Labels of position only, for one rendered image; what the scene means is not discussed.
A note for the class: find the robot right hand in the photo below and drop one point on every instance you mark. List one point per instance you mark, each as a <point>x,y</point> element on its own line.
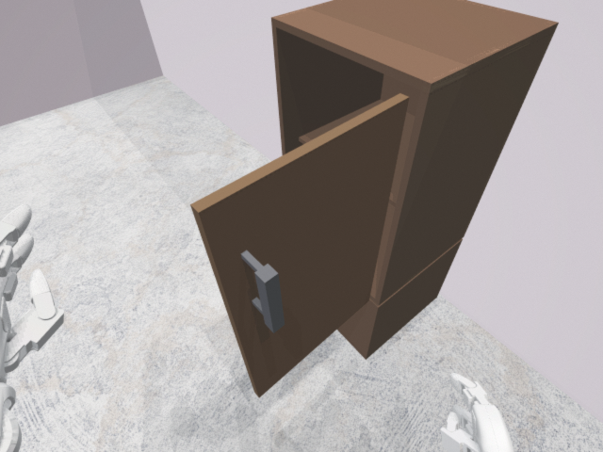
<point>484,429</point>

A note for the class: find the robot left hand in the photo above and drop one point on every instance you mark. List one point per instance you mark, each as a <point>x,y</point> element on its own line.
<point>35,327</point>

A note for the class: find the cupboard door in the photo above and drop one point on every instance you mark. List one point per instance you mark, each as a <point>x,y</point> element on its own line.
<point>316,216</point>

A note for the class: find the handle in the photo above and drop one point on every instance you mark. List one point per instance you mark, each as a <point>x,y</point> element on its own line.
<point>270,303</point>

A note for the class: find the robot left forearm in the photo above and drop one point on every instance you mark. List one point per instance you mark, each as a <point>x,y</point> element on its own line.
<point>10,431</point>

